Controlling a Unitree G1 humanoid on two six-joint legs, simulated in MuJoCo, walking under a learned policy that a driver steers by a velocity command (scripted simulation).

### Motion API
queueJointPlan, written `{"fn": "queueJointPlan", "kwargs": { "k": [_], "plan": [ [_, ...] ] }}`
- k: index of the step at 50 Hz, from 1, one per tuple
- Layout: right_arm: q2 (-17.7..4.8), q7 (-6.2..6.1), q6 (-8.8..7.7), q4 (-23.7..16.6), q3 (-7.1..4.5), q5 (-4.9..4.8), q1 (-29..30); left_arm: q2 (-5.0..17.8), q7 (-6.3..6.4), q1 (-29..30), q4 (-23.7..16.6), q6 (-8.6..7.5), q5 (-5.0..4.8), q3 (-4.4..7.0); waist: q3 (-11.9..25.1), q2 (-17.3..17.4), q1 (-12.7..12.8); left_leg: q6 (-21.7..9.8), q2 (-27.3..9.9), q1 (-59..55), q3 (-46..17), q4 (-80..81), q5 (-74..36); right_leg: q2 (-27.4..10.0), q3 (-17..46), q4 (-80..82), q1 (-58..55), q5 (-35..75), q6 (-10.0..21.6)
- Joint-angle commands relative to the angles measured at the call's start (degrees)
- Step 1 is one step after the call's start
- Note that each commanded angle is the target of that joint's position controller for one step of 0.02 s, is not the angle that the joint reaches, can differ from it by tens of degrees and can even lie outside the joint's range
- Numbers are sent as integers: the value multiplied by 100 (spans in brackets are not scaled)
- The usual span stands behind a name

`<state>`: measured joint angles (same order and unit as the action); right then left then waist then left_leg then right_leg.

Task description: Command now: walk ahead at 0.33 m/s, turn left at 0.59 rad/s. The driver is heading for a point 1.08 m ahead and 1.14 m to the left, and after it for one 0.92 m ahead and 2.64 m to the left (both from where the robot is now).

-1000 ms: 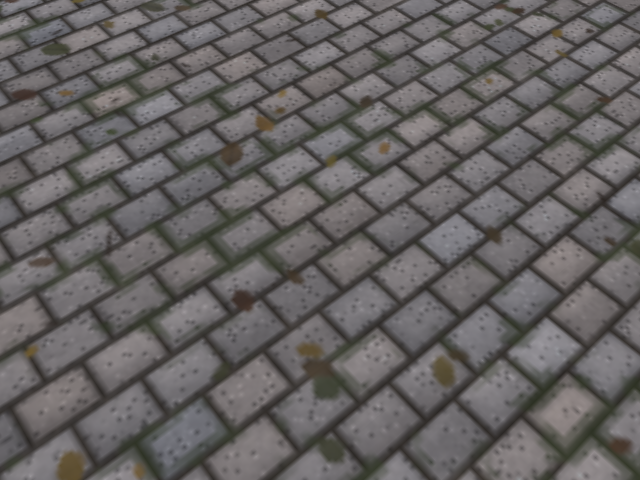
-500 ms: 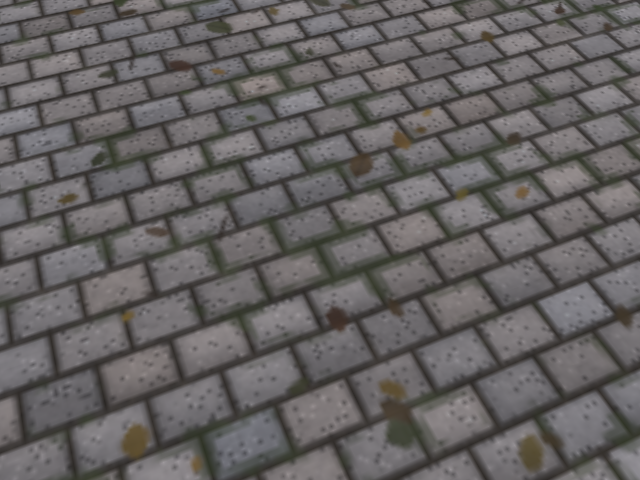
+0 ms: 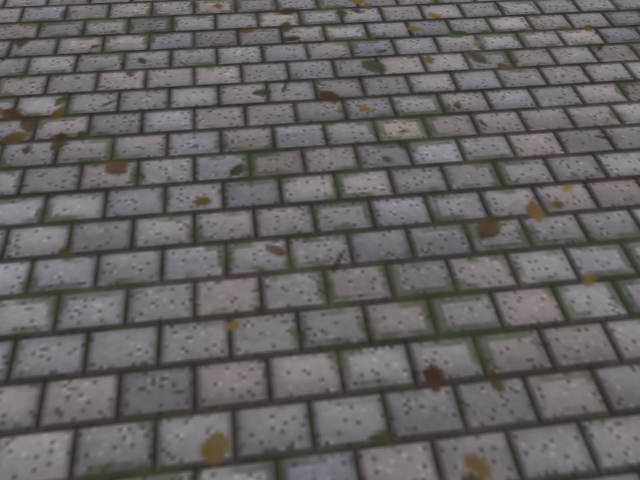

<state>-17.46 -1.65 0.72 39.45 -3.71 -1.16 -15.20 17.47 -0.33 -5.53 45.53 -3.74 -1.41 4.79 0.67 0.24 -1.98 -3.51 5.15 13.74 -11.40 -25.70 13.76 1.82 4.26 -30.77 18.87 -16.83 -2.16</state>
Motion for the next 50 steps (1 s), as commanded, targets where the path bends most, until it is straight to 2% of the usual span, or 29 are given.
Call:
{"fn": "queueJointPlan", "kwargs": {
  "k": [1,2,3,4,5,6,8,10,13,17,20,22,23,24,25,26,27,28,29,30,32,35,39,41,44,47,48,49,50],
  "plan": [
    [-832,3,-58,-435,-204,-14,328,566,-16,-211,-250,-245,-38,168,44,677,408,-691,-974,481,-1733,624,1695,-77,-130,1089,-1033,587,230],
    [-561,9,-88,-495,-123,3,403,774,32,-746,-133,-256,7,235,267,380,628,-417,-707,1253,-1395,-148,1948,-664,312,1128,-2066,462,428],
    [-77,38,-119,-564,8,10,297,1089,94,-1345,-56,-232,137,274,603,-663,687,-14,-28,2218,-292,-1926,2139,-1784,1717,1470,-2968,-716,875],
    [-422,40,-193,-889,-65,-82,477,1413,24,-1402,46,-236,250,355,71,-1368,584,43,-88,3375,66,-2779,2124,-2592,3322,1965,-2616,-1929,1483],
    [-813,54,-217,-795,-162,-69,447,1025,29,-1020,-100,-248,171,260,-359,-1030,487,136,-539,3692,72,-3351,1666,-2487,3010,2031,-2388,-2260,1503],
    [-888,85,-210,-668,-213,-40,375,713,65,-809,-174,-231,102,171,-525,-957,447,218,-611,3767,159,-3575,1238,-2145,2420,2048,-2308,-1888,1283],
    [-727,150,-228,-636,-205,-6,402,568,110,-721,-205,-192,110,91,-560,-797,433,332,-815,3759,282,-3794,550,-1844,1517,2106,-2168,-739,1069],
    [-473,223,-279,-707,-138,-24,526,576,132,-853,-171,-214,185,69,-495,-702,501,417,-888,3592,488,-3899,-23,-1631,746,2202,-1935,305,1046],
    [-316,277,-290,-901,-75,-35,776,661,123,-991,-124,-209,194,73,-490,-608,581,547,-970,3470,703,-3375,-588,-1534,17,2258,-1801,1244,1116],
    [-101,415,-321,-1126,34,-17,1336,863,112,-1143,-60,-165,113,100,-665,-540,744,460,-982,2826,1148,-1955,-1232,-1501,-689,2287,-1631,1666,1035],
    [-159,516,-315,-1239,18,-46,1515,1043,90,-1299,27,-110,5,151,-744,-515,680,193,-880,2457,1386,-1333,-985,-1713,-937,2143,-1952,2327,955],
    [-390,528,-283,-1240,-99,-15,1264,1214,100,-1297,28,-53,-28,202,-405,-663,393,-85,-519,1737,1670,-1150,-510,-1760,-1219,1411,-2229,4519,839],
    [-607,513,-252,-1134,-219,-8,741,1299,118,-1304,24,-10,-37,226,-26,-720,52,-258,-270,981,1800,-1064,-337,-1721,-1370,578,-2246,5531,763],
    [-884,455,-207,-881,-394,-36,-226,1245,139,-1286,-6,9,-49,197,508,-584,-491,-488,-50,-444,1811,-788,-657,-1581,-1534,-622,-1754,5733,613],
    [-1224,333,-123,-662,-556,-73,-1175,997,155,-1380,-116,-34,71,91,1031,-108,-906,-738,-493,-2256,932,-820,-617,-1388,-1491,-2291,-329,4053,393],
    [-1902,298,-189,-721,-589,-86,-892,84,64,-1993,-510,-162,290,-208,1759,1653,-33,-1825,-2174,-3876,-2633,-98,739,-225,-982,-4438,1980,-1572,92],
    [-1369,326,-278,-879,-452,-47,-1128,691,4,-1349,-540,-358,94,-113,2440,978,-579,-1942,-2408,-3957,-3782,761,1516,-170,236,-5024,2397,-1601,174],
    [-1091,351,-363,-736,-353,23,-924,931,-19,-771,-746,-430,-113,-39,1428,731,-580,-1613,-2245,-3313,-2929,904,1059,-393,168,-4958,2842,-1021,260],
    [-1004,349,-412,-727,-316,5,-578,827,18,-669,-796,-484,-49,-91,839,250,-315,-1460,-2000,-2384,-2234,914,401,-639,119,-4465,2667,-508,315],
    [-878,339,-423,-774,-271,37,-174,803,57,-675,-748,-488,97,-77,499,50,-53,-1339,-1768,-1579,-1690,929,-297,-802,107,-4005,2312,-242,283],
    [-746,308,-441,-874,-211,145,213,827,44,-914,-690,-363,163,-41,305,262,293,-1330,-1527,-706,-1221,1186,-1050,-939,134,-3632,1736,37,213],
    [-774,226,-491,-693,-213,61,132,619,53,-788,-724,-207,270,-91,48,191,346,-1386,-1364,-32,-731,1375,-1611,-873,-48,-2976,1666,399,-66],
    [-873,113,-443,-462,-237,21,-162,388,19,214,-999,-230,261,-190,-204,297,12,-1045,-962,241,-305,1290,-1315,-558,-129,-1146,1505,1970,-197],
    [-945,90,-418,-341,-261,-14,-384,334,-39,660,-1113,-275,206,-220,-233,330,-172,-918,-935,300,-364,1237,-1031,-337,-189,-473,1138,2406,-176],
    [-914,75,-372,-171,-263,-65,-631,500,-107,931,-1231,-330,131,-161,-231,427,-240,-850,-1128,-187,-824,865,-810,-233,0,55,1031,2304,-72],
    [-890,45,-291,-109,-276,-49,-624,674,-132,706,-1214,-380,109,-56,-151,662,-69,-728,-1316,-733,-1295,324,-1112,-185,62,278,749,1477,151],
    [-836,50,-266,-121,-263,-41,-554,734,-110,343,-1134,-402,111,1,-24,733,129,-642,-1230,-732,-1316,46,-1422,-144,-51,449,244,1353,280],
    [-642,73,-268,-163,-191,-16,-499,898,-69,-265,-1032,-431,159,97,420,650,446,-460,-925,-558,-1105,-715,-1741,-331,7,558,-782,1417,501],
    [-314,89,-280,-299,-62,92,-532,1210,-11,-1171,-985,-429,243,179,1346,61,788,-234,-561,193,-657,-2322,-854,-1314,940,368,-2387,1185,875]
  ]
}}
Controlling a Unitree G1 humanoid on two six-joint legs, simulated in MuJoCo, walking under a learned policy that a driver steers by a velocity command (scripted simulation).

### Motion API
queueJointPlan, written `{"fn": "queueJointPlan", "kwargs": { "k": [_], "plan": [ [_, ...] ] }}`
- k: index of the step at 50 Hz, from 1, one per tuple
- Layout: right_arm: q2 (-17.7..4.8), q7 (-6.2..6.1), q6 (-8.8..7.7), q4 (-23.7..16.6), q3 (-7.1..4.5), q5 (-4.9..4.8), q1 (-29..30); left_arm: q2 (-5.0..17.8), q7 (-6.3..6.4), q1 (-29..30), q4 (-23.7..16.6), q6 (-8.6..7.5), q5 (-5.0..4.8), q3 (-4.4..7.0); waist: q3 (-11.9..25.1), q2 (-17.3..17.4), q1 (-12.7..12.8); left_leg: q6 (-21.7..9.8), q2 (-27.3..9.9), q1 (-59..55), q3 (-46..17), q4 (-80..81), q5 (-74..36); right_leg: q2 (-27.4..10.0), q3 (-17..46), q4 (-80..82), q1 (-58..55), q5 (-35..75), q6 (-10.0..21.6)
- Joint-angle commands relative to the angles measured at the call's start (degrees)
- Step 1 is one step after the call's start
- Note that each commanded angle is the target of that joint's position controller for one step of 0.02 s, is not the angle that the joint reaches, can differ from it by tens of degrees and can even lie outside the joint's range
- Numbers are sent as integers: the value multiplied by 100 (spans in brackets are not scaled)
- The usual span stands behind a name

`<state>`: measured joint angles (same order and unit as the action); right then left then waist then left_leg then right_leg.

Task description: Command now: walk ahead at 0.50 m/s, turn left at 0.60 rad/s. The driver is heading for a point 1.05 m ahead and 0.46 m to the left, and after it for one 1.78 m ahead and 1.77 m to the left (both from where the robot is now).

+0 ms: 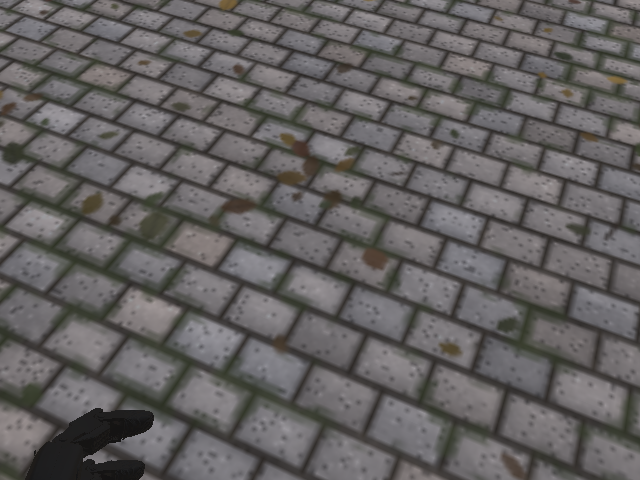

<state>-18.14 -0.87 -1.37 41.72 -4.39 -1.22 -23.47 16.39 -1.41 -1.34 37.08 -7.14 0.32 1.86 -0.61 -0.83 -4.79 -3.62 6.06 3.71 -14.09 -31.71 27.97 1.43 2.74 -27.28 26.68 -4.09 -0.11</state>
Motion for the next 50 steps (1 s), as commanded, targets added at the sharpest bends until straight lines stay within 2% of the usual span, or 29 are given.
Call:
{"fn": "queueJointPlan", "kwargs": {
  "k": [1,2,3,4,5,7,9,12,16,18,21,23,24,25,26,27,28,29,30,31,33,36,38,42,45,47,48,49,50],
  "plan": [
    [73,22,-114,-607,113,-91,-602,1649,62,-2018,102,0,83,567,2209,-1785,684,199,123,3325,282,-3588,639,-2549,3812,510,-5045,-1370,1637],
    [-558,-11,-110,-481,9,-156,-462,1084,33,-1928,7,39,-51,458,1797,-1157,832,276,-384,4008,176,-4292,444,-2582,4273,901,-4752,-2769,1469],
    [-887,-14,-81,-565,-91,-116,257,773,70,-1669,-47,77,-52,372,999,-629,994,317,-580,4152,339,-4407,-117,-2308,3317,1020,-4001,-2638,1195],
    [-849,-28,-54,-649,-99,-44,599,691,84,-1358,-66,117,15,323,519,-247,893,350,-773,3968,541,-4276,-517,-2062,2563,1116,-3239,-1842,1056],
    [-759,-6,-59,-725,-110,17,794,588,94,-1213,-14,132,40,289,172,-245,793,363,-926,3863,550,-4033,-770,-1860,2043,1242,-2692,-1202,1050],
    [-504,54,-12,-718,-94,-56,675,483,115,-1126,67,92,56,266,39,-555,603,350,-1128,3449,664,-3722,-992,-1566,1257,1529,-2175,-655,976],
    [-291,73,43,-764,-47,-51,773,544,114,-1160,187,48,-5,300,-67,-514,570,379,-1198,3536,779,-3438,-1077,-1585,803,1722,-2034,-222,1071],
    [-190,109,45,-882,1,2,1096,767,120,-1238,348,45,-5,381,-132,-340,606,462,-1278,3813,817,-2756,-1634,-1673,287,1862,-2193,414,1172],
    [-96,256,-53,-971,62,-8,1713,921,150,-1274,486,119,-34,407,-257,-248,816,391,-1197,3508,1160,-1425,-2791,-1478,-582,1871,-2314,843,963],
    [-60,333,-81,-1086,77,21,2064,1014,186,-1322,562,197,-65,422,-398,-213,890,336,-1061,3249,1437,-836,-2967,-1451,-913,1679,-2366,1622,851],
    [-252,437,-72,-1199,-27,49,2077,1236,243,-1377,625,318,-184,483,-181,-415,742,133,-761,2752,1716,-399,-2573,-1536,-1158,1000,-2778,3130,652],
    [-595,442,-30,-1024,-219,80,1257,1348,294,-1249,564,390,-289,531,305,-489,239,-140,-374,1709,1893,-110,-2322,-1472,-1284,-233,-2792,4123,487],
    [-865,372,-7,-821,-379,78,462,1209,302,-1197,510,397,-300,483,708,-303,-200,-360,-231,542,1824,320,-2940,-1254,-1405,-1363,-2306,3649,271],
    [-1285,221,51,-766,-478,54,73,783,264,-1512,383,375,-42,338,1151,728,-174,-727,-1127,-1002,608,218,-4939,-839,-1401,-3141,-863,313,-67],
    [-1825,178,20,-1086,-460,203,546,337,169,-2287,210,307,168,136,2150,1790,567,-2101,-2755,-2481,-2224,30,-6459,110,-634,-5231,957,-3930,-402],
    [-1373,235,6,-1225,-386,178,473,969,118,-1821,277,270,4,235,2866,793,-18,-2135,-2739,-2329,-2377,567,-5328,-62,336,-5558,1080,-3508,-333],
    [-1131,262,-31,-1187,-305,125,791,1064,131,-1222,102,286,-151,265,2009,537,25,-1827,-2413,-1656,-1638,769,-4742,-255,275,-5314,1364,-2915,-245],
    [-944,244,-32,-1128,-260,16,1050,975,212,-1106,113,322,-89,252,1299,151,233,-1493,-2068,-810,-1143,890,-4302,-458,204,-4839,1392,-2485,-260],
    [-816,211,-7,-1145,-216,-7,1274,993,285,-1089,146,387,-4,268,927,167,391,-1337,-1875,-66,-861,1020,-4206,-575,209,-4475,1159,-2231,-297],
    [-815,181,16,-1172,-203,72,1435,1029,300,-1175,155,465,7,286,782,331,580,-1281,-1737,561,-691,1164,-4235,-600,224,-4275,744,-2067,-314],
    [-854,134,24,-1143,-223,171,1575,881,323,-1357,214,545,47,259,823,472,726,-1295,-1581,1139,-451,1211,-4706,-485,112,-3950,319,-1911,-413],
    [-920,21,74,-1024,-249,126,1490,706,368,-1161,150,596,78,203,960,485,674,-1237,-1430,1220,-365,1111,-4722,-343,134,-3241,313,-1610,-555],
    [-926,-50,162,-1003,-251,80,1512,659,363,-940,78,642,59,185,986,570,614,-1103,-1313,1240,-475,1105,-3815,-283,209,-2789,273,-1306,-591],
    [-908,-92,282,-992,-248,92,1515,636,320,-547,-71,642,4,184,754,834,460,-937,-1200,1342,-905,1102,-2376,-118,318,-1902,52,-1145,-542],
    [-869,-64,325,-970,-238,72,1434,665,261,-504,-131,550,-22,214,737,990,399,-879,-1242,1053,-1308,793,-2768,6,333,-1167,-264,-1384,-421],
    [-788,-73,368,-993,-207,-7,1553,664,214,-820,-55,487,-27,262,718,1009,625,-653,-1057,1031,-1418,454,-2918,-7,233,89,-916,-748,-245],
    [-608,-89,380,-986,-149,-12,1427,857,217,-998,-16,471,33,326,774,753,625,-369,-815,1287,-1180,59,-2252,-521,484,567,-1487,-103,-44],
    [-252,-86,379,-960,-54,90,939,1282,254,-809,-138,516,140,396,874,-720,218,26,-79,1930,-223,-1191,-160,-1833,1632,658,-2054,1255,509],
    [-627,-91,303,-1079,-153,72,1100,1319,220,-979,-46,548,292,429,648,-1681,362,302,330,2959,422,-2152,1004,-2436,2910,1020,-1971,1155,1471]
  ]
}}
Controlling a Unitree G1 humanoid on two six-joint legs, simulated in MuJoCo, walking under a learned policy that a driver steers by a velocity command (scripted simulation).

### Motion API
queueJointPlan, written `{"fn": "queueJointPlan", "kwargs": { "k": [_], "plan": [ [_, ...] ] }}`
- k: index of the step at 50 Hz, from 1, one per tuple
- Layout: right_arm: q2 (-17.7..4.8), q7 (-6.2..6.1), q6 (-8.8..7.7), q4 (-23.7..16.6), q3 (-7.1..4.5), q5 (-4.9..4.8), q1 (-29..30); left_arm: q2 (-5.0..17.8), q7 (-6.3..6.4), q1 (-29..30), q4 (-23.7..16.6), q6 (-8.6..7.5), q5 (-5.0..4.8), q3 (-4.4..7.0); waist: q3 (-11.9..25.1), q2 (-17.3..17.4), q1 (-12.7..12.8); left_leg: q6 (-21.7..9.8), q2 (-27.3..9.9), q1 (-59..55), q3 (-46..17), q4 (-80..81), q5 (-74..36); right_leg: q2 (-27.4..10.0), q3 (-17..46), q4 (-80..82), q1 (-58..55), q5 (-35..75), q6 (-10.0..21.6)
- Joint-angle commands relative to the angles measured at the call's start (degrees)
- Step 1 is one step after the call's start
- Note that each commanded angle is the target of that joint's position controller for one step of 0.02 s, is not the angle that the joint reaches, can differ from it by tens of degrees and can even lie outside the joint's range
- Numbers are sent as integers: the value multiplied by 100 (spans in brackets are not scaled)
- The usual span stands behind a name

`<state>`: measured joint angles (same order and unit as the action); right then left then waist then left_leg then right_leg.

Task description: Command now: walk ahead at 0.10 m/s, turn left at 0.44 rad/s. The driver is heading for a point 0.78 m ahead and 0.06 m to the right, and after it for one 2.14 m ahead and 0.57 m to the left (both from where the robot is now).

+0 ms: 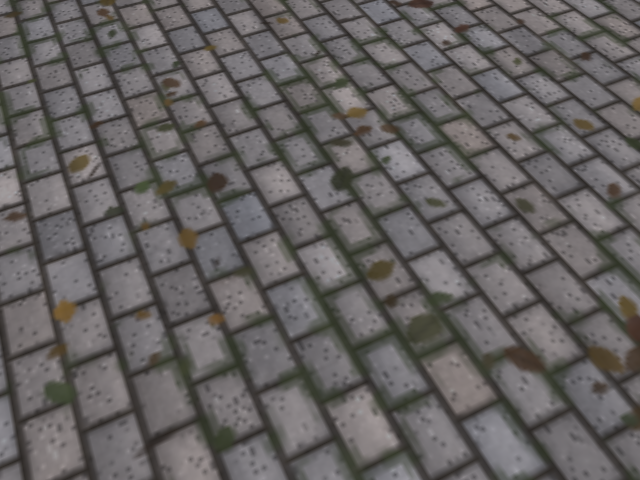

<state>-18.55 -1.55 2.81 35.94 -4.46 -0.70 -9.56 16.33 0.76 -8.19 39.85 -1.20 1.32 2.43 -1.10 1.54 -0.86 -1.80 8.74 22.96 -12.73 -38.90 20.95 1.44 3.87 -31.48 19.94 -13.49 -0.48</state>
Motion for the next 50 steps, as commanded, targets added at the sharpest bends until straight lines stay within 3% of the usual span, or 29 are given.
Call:
{"fn": "queueJointPlan", "kwargs": {
  "k": [1,2,4,7,10,12,14,16,17,18,19,20,21,24,27,30,34,37,38,39,40,41,42,43,44,45,46,48,50],
  "plan": [
    [-942,-29,-154,-391,-248,60,-323,1077,2,-240,-394,-60,102,323,614,-1328,43,255,-308,1223,165,-2229,1316,-2372,2711,1522,-1280,943,1601],
    [-928,-18,-136,-302,-265,28,-222,846,22,-186,-380,-55,0,268,481,-987,72,316,-425,1382,225,-2397,823,-1974,2235,1563,-1277,-264,1326],
    [-585,9,-98,-223,-170,58,-209,731,54,-250,-298,-60,-169,217,193,-1038,140,478,-551,1691,381,-2446,298,-1577,1891,1780,-1406,-1468,1063],
    [-298,115,-273,-266,-49,17,145,786,78,-571,-183,-79,-131,233,41,-1114,341,498,-704,1427,980,-1636,-61,-1346,1383,2047,-1386,-1237,1029],
    [-72,184,-443,-305,67,14,462,964,56,-728,-109,-112,-180,289,58,-1214,473,400,-824,614,1255,-378,-137,-1303,1020,2055,-1173,-711,1046],
    [-123,230,-519,-269,72,-17,458,1095,8,-879,-38,-115,-229,329,28,-1270,484,302,-764,46,1385,241,-73,-1367,945,2023,-938,-636,1124],
    [-201,263,-574,-153,45,-56,201,1136,-41,-885,0,-87,-308,330,8,-1169,294,140,-706,-655,1496,1037,-607,-1421,935,1892,-626,-742,1134],
    [-285,242,-580,89,-13,-77,-361,918,-74,-920,41,-93,-306,243,165,-943,-24,-42,-683,-1879,1472,1587,-938,-1289,782,1452,-43,-685,925],
    [-403,187,-579,208,-58,-94,-904,596,-102,-816,8,-138,-237,134,432,-747,-295,-179,-1096,-2775,956,1653,-784,-1054,490,780,493,-754,645],
    [-887,110,-565,281,-158,5,-1528,78,-146,-595,-221,-227,-114,-23,778,564,-502,-657,-2355,-3758,-833,2055,-67,-413,-319,-1188,1674,-1173,186],
    [-1326,179,-587,370,-288,56,-1773,453,-86,-397,-504,-342,-250,75,549,1291,-592,-1448,-3115,-3442,-2390,2610,979,-168,-357,-2413,2699,-1924,89],
    [-888,214,-663,359,-156,28,-1541,865,-74,-379,-457,-394,-324,205,68,861,-509,-1519,-2973,-3181,-2249,2707,1456,-512,-71,-3083,3092,-1661,128],
    [-609,224,-720,337,-60,38,-1335,893,-110,-407,-387,-423,-343,225,-183,834,-387,-1367,-2680,-3004,-1763,2775,1285,-639,-29,-3208,3208,-1102,197],
    [-381,217,-725,307,36,71,-935,664,-195,-318,-315,-447,-192,202,-358,525,-150,-1128,-2222,-2477,-709,3005,-526,-869,-98,-2844,2936,-81,110],
    [-429,169,-715,388,24,52,-931,410,-252,-60,-380,-421,-165,112,-299,392,-139,-1091,-1963,-2159,73,3104,-1810,-770,-319,-1979,2541,663,-107],
    [-587,121,-705,574,-10,20,-1162,189,-298,540,-551,-433,-195,0,-376,369,-317,-970,-1821,-1767,527,3132,-2131,-560,-470,-779,1855,1456,-145],
    [-737,117,-704,840,-54,-66,-1469,327,-394,1016,-740,-444,-257,18,-526,325,-342,-888,-2143,-2024,498,3077,-2156,-430,-371,-53,1517,1719,87],
    [-846,98,-641,945,-99,-58,-1479,526,-420,858,-749,-453,-229,92,-295,350,-105,-710,-2276,-2582,558,2516,-3507,-266,-453,137,1085,1216,365],
    [-914,89,-610,955,-118,-41,-1448,652,-389,501,-679,-440,-211,158,21,424,123,-634,-2203,-2656,651,1986,-4591,-88,-616,142,492,1031,494],
    [-873,75,-568,955,-91,-13,-1420,848,-327,-295,-466,-412,-206,276,560,364,556,-495,-1964,-2443,861,979,-5333,53,-768,198,-638,1058,672],
    [-694,52,-561,861,-4,91,-1463,1116,-257,-1290,-277,-373,-184,362,1350,96,960,-316,-1737,-1365,959,-546,-4246,-643,-58,-112,-2432,1187,961],
    [113,112,-653,758,233,60,-2324,1676,-273,-1730,-150,-366,-100,477,2386,-1589,587,116,-673,855,1081,-2975,-534,-2204,2864,389,-4535,-363,1949],
    [-330,155,-778,887,153,-14,-2029,1115,-274,-1815,-139,-346,-158,335,2561,-1474,798,61,-603,1424,305,-3586,1114,-2304,4055,1321,-4457,-1096,1876],
    [-712,195,-828,681,26,-189,-1352,941,-248,-1327,-146,-338,-180,255,1413,-1099,722,17,-941,1947,472,-3808,801,-2154,3171,1454,-3625,-1189,1593],
    [-683,181,-861,577,54,-180,-964,867,-235,-928,-185,-330,-177,227,790,-593,554,-10,-1236,1866,699,-3541,276,-1943,2467,1576,-2695,-699,1469],
    [-594,160,-857,554,51,-82,-774,750,-249,-652,-183,-338,-129,196,370,-366,371,12,-1421,1698,797,-3192,-68,-1715,1935,1735,-1918,-84,1430],
    [-518,147,-806,600,35,-39,-903,637,-258,-484,-199,-378,-59,163,277,-524,148,24,-1600,1303,747,-2957,-334,-1528,1560,1906,-1398,327,1389],
    [-284,130,-682,730,75,-22,-1154,565,-277,-366,-145,-458,-94,162,268,-652,-42,116,-1662,927,808,-2709,-516,-1380,1149,2215,-925,671,1482],
    [-217,99,-611,663,91,29,-937,647,-267,-411,-21,-519,-127,187,60,-597,-74,228,-1721,1103,855,-2287,-805,-1355,807,2433,-701,919,1543]
  ]
}}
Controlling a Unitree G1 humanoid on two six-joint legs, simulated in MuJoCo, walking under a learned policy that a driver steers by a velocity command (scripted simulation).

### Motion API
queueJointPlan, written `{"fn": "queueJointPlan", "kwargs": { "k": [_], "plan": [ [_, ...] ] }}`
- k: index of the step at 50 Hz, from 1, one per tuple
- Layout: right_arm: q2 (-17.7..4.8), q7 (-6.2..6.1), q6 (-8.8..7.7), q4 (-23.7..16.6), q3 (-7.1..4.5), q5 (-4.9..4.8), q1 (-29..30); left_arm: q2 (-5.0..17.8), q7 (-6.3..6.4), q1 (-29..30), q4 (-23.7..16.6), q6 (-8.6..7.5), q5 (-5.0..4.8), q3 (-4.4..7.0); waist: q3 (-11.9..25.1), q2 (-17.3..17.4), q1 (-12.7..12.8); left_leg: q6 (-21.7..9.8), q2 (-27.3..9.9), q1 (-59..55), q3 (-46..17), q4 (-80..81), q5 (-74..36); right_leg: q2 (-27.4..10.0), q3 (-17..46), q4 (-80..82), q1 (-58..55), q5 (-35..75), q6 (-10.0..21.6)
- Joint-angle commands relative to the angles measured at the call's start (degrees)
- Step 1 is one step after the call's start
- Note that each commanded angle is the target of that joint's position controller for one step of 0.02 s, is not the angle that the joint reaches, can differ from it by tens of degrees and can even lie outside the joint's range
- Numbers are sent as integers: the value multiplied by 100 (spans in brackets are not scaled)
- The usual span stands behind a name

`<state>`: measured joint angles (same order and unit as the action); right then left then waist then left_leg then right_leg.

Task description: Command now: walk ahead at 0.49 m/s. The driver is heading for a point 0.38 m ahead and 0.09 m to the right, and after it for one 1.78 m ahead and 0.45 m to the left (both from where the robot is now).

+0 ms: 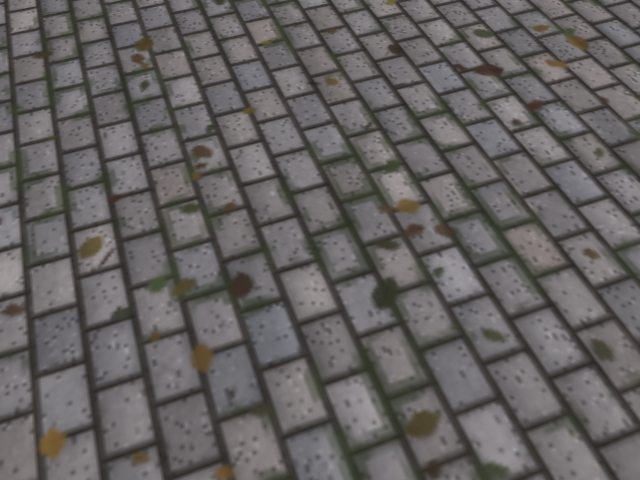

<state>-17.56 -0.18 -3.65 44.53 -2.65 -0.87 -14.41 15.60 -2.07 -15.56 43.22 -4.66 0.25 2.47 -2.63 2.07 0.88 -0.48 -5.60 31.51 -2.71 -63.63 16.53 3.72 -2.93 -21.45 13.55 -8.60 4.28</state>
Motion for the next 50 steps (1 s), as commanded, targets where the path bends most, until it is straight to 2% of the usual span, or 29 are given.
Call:
{"fn": "queueJointPlan", "kwargs": {
  "k": [1,3,6,10,13,14,15,16,17,18,19,20,21,22,24,26,29,32,34,36,37,38,39,40,42,43,45,47,50],
  "plan": [
    [-306,-46,32,-280,-82,76,-204,777,38,247,-294,-179,-17,201,104,-592,-196,150,-320,431,-148,508,-659,-1575,1380,1504,-81,519,1077],
    [-251,-21,-15,-390,-53,98,235,843,84,110,-203,-151,-33,218,-3,-500,-73,196,-306,564,-107,1304,-1374,-1464,1097,1554,-207,669,984],
    [-128,66,-110,-518,12,64,869,981,139,-136,-78,-93,-85,248,-106,-454,176,196,-94,252,99,2475,-2205,-1334,726,1546,-265,720,808],
    [-214,191,-161,-728,9,-3,1457,1109,163,-560,182,17,-150,289,-212,-460,363,84,44,293,78,3160,-2169,-1648,811,1317,-952,671,757],
    [-385,251,-198,-800,-53,10,1451,1172,203,-635,300,129,-181,325,-148,-522,207,-110,159,38,46,3485,-1484,-1863,1053,859,-1430,1135,620],
    [-482,246,-219,-738,-103,15,1168,1214,215,-562,301,163,-182,335,7,-593,15,-184,280,-414,149,3587,-1266,-1822,1076,516,-1459,1682,556],
    [-679,212,-235,-545,-219,24,489,1152,221,-482,291,193,-163,301,425,-536,-365,-322,428,-1404,295,3778,-1236,-1551,907,-297,-1305,2369,417],
    [-1037,150,-245,-357,-351,128,-422,862,231,-492,198,193,-68,179,1234,-333,-746,-581,-63,-2984,-94,3530,-1686,-1177,692,-1696,-596,1975,173],
    [-1646,98,-200,-298,-495,278,-920,236,217,-1122,18,113,-31,-17,2191,984,-585,-1401,-1629,-5303,-2344,3581,-1866,-238,237,-3946,1676,-330,-359],
    [-1189,106,-165,-315,-380,231,-1003,463,231,-1146,153,46,-99,26,2590,1251,-691,-1631,-1948,-5303,-3379,4129,-2380,-35,1022,-4839,2225,-2655,-463],
    [-847,98,-152,-379,-260,202,-607,979,243,-773,89,45,-243,191,1807,785,-668,-1404,-1783,-4642,-2399,4092,-2981,-293,1190,-5232,2516,-2497,-473],
    [-645,93,-146,-429,-199,182,-210,972,271,-470,8,80,-238,211,1368,529,-495,-1261,-1559,-4001,-1596,4083,-3642,-543,994,-5131,2528,-2226,-503],
    [-460,101,-141,-402,-153,154,137,911,300,-360,2,152,-178,233,990,317,-321,-1148,-1309,-3353,-1032,4211,-3937,-717,895,-4812,2394,-1940,-563],
    [-359,102,-159,-393,-131,158,374,851,318,-431,24,269,-162,274,802,444,-128,-1038,-1134,-2788,-607,4421,-3908,-875,854,-4568,2026,-1680,-598],
    [-397,90,-203,-356,-158,231,683,627,334,-606,21,486,-168,269,664,528,87,-1132,-1021,-2098,-108,4775,-3977,-836,658,-4481,1552,-1259,-719],
    [-527,23,-204,-289,-207,241,865,509,357,-428,-162,593,-138,260,484,479,156,-1213,-1046,-1915,258,4995,-3949,-884,616,-4012,1654,-877,-793],
    [-556,-64,-120,-93,-207,188,762,303,311,-54,-354,569,-40,180,579,280,33,-1209,-892,-1992,632,5010,-3910,-884,568,-2879,1292,-158,-727],
    [-533,6,-61,184,-156,119,635,207,261,271,-395,536,34,118,687,161,-59,-1208,-823,-2180,606,4871,-3988,-804,456,-1840,764,175,-633],
    [-702,84,-8,329,-182,24,608,367,262,449,-439,530,56,156,627,218,-78,-1183,-851,-2347,365,4605,-3871,-676,368,-1371,623,55,-566],
    [-697,97,50,394,-160,-87,734,486,272,353,-394,488,78,203,600,190,123,-919,-660,-2242,196,4151,-3127,-525,254,-347,18,709,-385],
    [-537,93,49,460,-107,-39,473,800,325,301,-388,467,97,284,688,-55,85,-605,-391,-2032,176,3862,-2510,-782,538,-29,-576,1975,-250],
    [-348,97,19,408,-42,143,250,1241,411,240,-473,480,135,374,1067,-596,-106,-277,-6,-1551,365,3358,-1091,-1559,1097,-503,-1391,3940,36],
    [-105,65,53,485,16,119,-194,1201,460,341,-450,561,145,379,1332,-1409,-246,54,403,-964,615,2884,637,-2206,1586,-518,-1735,3822,764],
    [-293,36,133,416,-17,43,165,883,447,419,-483,596,86,314,1290,-1406,-8,163,491,-757,501,2419,1243,-2319,1798,-262,-1583,3075,1027],
    [-657,-29,323,300,-198,-79,530,1055,482,339,-428,572,116,389,1050,-1430,245,237,497,-17,332,527,2143,-2556,1968,143,-1361,2424,1209],
    [-682,-63,445,333,-266,-72,376,1043,495,525,-429,520,73,385,918,-1227,109,279,357,9,122,5,2057,-2597,1759,234,-990,2195,1186],
    [-454,-113,622,354,-271,-63,199,831,502,1140,-454,465,33,343,661,-1007,-204,331,243,-312,169,331,1535,-2289,1115,420,-303,1478,876],
    [-286,-118,683,287,-249,-14,222,796,502,1403,-391,474,53,354,646,-1066,-257,358,234,-777,355,871,1100,-2103,640,448,32,1282,750],
    [-350,-1,686,127,-270,-17,324,876,521,1407,-246,509,9,394,842,-1150,-186,246,247,-1209,508,1795,512,-2185,423,269,-175,1283,687]
  ]
}}
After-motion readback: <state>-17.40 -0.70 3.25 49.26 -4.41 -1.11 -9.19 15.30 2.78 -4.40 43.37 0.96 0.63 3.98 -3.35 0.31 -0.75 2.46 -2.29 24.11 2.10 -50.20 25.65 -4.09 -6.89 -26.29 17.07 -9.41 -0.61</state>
